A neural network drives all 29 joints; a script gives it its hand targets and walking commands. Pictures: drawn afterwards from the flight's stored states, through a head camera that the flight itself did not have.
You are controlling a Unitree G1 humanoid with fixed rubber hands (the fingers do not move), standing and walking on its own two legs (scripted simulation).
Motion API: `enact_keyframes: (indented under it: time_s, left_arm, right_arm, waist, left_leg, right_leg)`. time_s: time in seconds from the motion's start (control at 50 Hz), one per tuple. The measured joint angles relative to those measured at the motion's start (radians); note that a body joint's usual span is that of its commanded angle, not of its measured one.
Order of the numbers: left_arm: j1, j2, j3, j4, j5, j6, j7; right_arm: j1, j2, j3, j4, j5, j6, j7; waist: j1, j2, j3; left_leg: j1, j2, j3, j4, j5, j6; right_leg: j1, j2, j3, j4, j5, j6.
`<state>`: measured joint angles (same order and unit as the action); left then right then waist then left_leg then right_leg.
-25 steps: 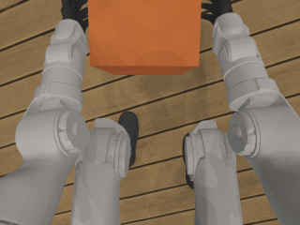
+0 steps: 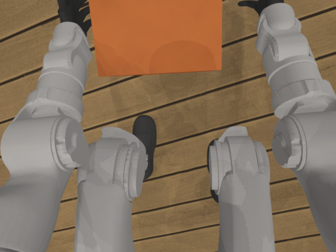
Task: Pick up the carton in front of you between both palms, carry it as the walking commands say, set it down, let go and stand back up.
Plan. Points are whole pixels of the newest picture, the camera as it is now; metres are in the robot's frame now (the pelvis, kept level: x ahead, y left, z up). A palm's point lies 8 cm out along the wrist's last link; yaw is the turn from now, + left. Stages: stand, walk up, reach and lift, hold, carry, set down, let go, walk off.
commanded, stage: set down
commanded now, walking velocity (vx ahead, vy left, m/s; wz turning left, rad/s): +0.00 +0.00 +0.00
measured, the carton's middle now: (163, 26) +0.52 +0.05 -0.25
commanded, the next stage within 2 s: let go in 1.18 s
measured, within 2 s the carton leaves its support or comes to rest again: neither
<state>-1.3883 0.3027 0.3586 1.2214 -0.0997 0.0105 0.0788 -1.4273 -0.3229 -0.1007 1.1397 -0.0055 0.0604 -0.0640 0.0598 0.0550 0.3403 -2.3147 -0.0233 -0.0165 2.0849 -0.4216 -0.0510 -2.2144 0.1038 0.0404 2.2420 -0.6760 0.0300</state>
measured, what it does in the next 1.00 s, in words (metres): rises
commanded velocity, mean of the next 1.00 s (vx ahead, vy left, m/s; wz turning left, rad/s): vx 0.00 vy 0.00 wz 0.00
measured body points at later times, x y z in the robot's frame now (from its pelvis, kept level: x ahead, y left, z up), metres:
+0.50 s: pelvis +0.01 +0.00 +0.06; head +0.35 +0.00 +0.36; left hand +0.52 +0.22 -0.08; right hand +0.57 -0.16 -0.07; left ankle +0.15 +0.13 -0.34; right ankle +0.08 -0.11 -0.34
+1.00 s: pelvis +0.03 +0.00 +0.19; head +0.34 +0.01 +0.51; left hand +0.52 +0.23 +0.08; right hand +0.58 -0.17 +0.08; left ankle +0.15 +0.13 -0.34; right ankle +0.08 -0.11 -0.34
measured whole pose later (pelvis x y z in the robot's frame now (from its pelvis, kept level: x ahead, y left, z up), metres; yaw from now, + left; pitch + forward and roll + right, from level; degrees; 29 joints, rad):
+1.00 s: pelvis +0.03 +0.00 +0.19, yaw -1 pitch +48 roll -1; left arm -0.96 0.17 0.31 0.69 -0.05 0.16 0.10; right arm -1.11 -0.34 -0.21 0.87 0.03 0.16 0.03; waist 0.07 -0.02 -0.10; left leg -1.92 -0.02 -0.04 1.45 -0.36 -0.03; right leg -1.83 0.07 0.04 1.54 -0.55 0.02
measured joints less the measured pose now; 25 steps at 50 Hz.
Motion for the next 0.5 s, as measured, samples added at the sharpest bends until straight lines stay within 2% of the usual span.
enact_keyframes:
  time_s: [0.1, 0.18, 0.28, 0.36, 0.5]
  left_arm:
    - [0.019, 0.032, -0.079, 0.006, -0.085, -0.032, 0.015]
    - [0.043, 0.035, -0.106, -0.043, -0.110, -0.036, 0.019]
    - [0.110, 0.010, -0.122, -0.182, -0.126, -0.011, 0.036]
    - [0.177, -0.024, -0.124, -0.307, -0.102, 0.035, 0.053]
    - [0.247, -0.071, -0.089, -0.360, -0.027, 0.081, 0.057]
  right_arm:
    - [0.028, -0.089, 0.106, -0.022, 0.147, -0.013, 0.002]
    - [0.025, -0.107, 0.142, -0.054, 0.203, -0.009, 0.007]
    - [0.044, -0.084, 0.110, -0.126, 0.180, 0.017, -0.008]
    - [0.093, -0.056, 0.054, -0.190, 0.140, 0.053, -0.021]
    - [0.152, -0.035, -0.016, -0.165, 0.106, 0.072, -0.005]
  waist:
    - [-0.002, -0.020, 0.004]
    - [0.007, -0.036, -0.019]
    - [0.011, -0.046, -0.069]
    - [0.012, -0.057, -0.122]
    - [0.015, -0.069, -0.251]
  left_leg:
    - [0.002, 0.009, -0.003, 0.003, -0.007, 0.004]
    - [-0.006, 0.016, -0.007, 0.001, -0.011, 0.003]
    - [-0.007, 0.007, -0.010, -0.019, -0.007, -0.001]
    - [0.025, -0.003, -0.018, -0.059, -0.010, -0.003]
    - [0.087, -0.004, -0.028, -0.177, -0.011, 0.004]
  right_leg:
    - [-0.001, 0.006, -0.004, -0.003, 0.001, 0.000]
    - [-0.012, 0.013, -0.007, -0.010, 0.005, -0.002]
    - [-0.010, 0.002, -0.011, -0.028, 0.004, -0.007]
    - [0.028, -0.010, -0.018, -0.072, -0.002, -0.014]
    - [0.094, -0.018, -0.025, -0.210, 0.012, -0.017]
